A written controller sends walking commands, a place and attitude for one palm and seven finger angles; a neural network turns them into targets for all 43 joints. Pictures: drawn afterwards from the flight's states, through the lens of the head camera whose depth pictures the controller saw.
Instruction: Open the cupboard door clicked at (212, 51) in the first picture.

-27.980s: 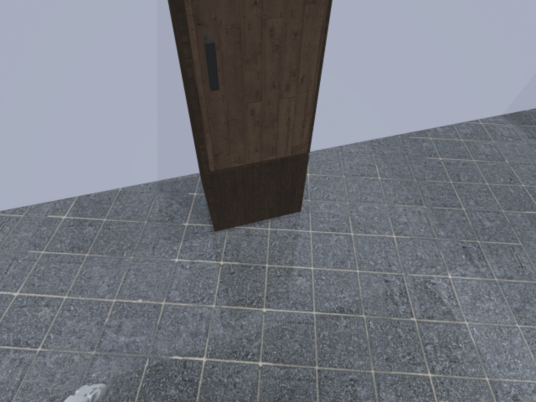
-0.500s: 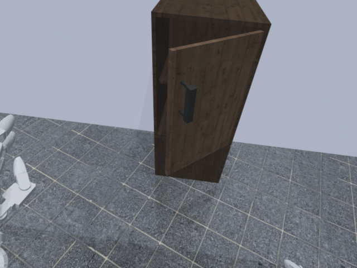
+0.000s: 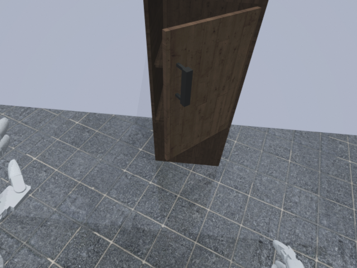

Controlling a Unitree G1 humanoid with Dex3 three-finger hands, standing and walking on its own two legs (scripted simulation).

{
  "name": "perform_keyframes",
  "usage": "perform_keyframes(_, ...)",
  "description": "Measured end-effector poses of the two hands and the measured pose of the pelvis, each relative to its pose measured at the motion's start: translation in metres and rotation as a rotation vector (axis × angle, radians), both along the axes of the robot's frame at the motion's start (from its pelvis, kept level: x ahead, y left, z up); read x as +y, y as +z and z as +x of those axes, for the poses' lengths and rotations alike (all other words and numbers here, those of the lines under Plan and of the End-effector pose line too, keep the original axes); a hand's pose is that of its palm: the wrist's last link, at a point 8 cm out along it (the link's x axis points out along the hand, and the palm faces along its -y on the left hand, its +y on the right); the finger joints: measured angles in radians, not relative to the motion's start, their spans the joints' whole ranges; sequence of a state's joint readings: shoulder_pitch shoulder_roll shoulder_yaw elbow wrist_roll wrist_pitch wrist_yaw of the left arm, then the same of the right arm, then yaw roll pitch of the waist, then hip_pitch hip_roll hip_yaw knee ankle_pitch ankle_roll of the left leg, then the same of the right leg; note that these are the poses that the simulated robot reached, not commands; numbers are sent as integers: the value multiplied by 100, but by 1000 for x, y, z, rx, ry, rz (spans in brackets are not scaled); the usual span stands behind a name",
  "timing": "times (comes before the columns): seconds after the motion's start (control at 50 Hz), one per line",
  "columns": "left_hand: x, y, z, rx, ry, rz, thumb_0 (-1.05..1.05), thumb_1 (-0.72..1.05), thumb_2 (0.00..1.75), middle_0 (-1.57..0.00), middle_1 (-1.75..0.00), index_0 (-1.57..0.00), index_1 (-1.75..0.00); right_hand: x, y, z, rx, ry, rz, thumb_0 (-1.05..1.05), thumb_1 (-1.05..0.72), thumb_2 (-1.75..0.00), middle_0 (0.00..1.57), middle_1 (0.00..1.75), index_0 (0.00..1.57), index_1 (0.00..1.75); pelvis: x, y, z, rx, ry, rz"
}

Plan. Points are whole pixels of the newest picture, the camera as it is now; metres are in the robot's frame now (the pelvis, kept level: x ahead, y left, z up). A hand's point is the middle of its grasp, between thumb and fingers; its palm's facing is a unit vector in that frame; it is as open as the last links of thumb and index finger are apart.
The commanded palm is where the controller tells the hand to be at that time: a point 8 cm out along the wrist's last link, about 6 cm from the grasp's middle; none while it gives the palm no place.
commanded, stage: let the arm hang, fingers relaxed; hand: left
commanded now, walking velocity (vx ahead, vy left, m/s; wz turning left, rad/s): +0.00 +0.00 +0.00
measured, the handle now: (182, 84) +0.64 +0.04 +0.07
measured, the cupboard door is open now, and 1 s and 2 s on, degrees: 40 40 40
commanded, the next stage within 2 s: look to check the result in 1.18 s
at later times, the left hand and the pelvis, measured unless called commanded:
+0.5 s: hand out of the picture +0.03 +0.18 -0.16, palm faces +0.07 -0.98 -0.20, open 7.0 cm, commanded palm none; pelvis -0.01 -0.01 +0.01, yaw +2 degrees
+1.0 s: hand out of the picture -0.02 +0.16 -0.16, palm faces +0.06 -0.98 -0.19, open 7.4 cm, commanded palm none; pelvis -0.02 +0.00 +0.01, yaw +1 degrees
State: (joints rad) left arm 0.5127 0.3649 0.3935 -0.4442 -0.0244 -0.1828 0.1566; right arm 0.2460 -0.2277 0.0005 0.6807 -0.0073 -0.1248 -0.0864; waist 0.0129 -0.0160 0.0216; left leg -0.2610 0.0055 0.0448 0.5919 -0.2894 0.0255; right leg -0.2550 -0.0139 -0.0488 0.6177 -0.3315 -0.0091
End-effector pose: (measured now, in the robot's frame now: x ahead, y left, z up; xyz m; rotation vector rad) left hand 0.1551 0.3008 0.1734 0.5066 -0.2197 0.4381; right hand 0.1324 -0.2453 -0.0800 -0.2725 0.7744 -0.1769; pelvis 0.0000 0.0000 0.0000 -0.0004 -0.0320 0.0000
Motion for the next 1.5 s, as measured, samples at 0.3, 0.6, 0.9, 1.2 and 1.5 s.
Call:
perform_keyframes(0.3, -62, -252, -20, 1074, -31, -421, 1, 91, 90, -20, -30, -19, -29, -6, -38, -19, 215, 0, 102, 1, -91, -90, 20, 29, 20, 30, -5, -1, 3, 25, 28, 18)
perform_keyframes(0.6, -61, -295, -169, 1501, 219, -583, -1, 95, 90, -21, -30, -20, -30, 10, -53, -126, 593, -60, 125, 1, -91, -90, 20, 29, 20, 30, -8, 13, -8, 2, 34, -7)
perform_keyframes(0.9, -75, -296, -189, 1539, 225, -616, 1, 91, 90, -20, -30, -19, -29, 29, -61, -151, 628, -78, 180, 1, -91, -90, 20, 29, 20, 30, -4, 15, -14, -11, 22, 3)
perform_keyframes(1.2, -92, -304, -184, 1530, 183, -655, 1, 92, 90, -20, -30, -20, -30, 30, -57, -165, 644, -111, 174, 1, -91, -90, 20, 29, 20, 30, -6, 15, -15, -8, 22, 3)
perform_keyframes(1.5, -78, -299, -187, 1541, 225, -632, 1, 91, 90, -20, -30, -20, -29, 25, -57, -158, 646, -104, 167, 1, -91, -90, 20, 29, 20, 30, -6, 15, -12, -4, 26, 2)
